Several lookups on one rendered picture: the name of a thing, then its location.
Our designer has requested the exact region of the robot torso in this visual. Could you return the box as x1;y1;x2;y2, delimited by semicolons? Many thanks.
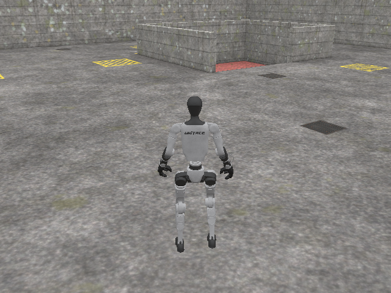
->
181;120;209;183

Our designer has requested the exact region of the robot left upper arm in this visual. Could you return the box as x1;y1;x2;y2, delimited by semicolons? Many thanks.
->
165;123;182;156

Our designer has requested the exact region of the left robot forearm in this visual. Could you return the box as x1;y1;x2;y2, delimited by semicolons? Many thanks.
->
159;147;171;167

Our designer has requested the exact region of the robot right thigh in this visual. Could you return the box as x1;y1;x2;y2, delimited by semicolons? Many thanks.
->
204;170;216;208

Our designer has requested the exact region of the left robot hand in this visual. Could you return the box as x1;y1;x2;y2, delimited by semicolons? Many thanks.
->
158;165;172;177

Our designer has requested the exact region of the right robot hand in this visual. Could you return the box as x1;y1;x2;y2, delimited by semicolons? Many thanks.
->
220;166;233;179

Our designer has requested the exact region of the right robot forearm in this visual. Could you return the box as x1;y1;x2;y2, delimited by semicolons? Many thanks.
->
219;146;232;169

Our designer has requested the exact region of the robot right upper arm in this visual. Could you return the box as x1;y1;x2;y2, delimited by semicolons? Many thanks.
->
208;123;225;156

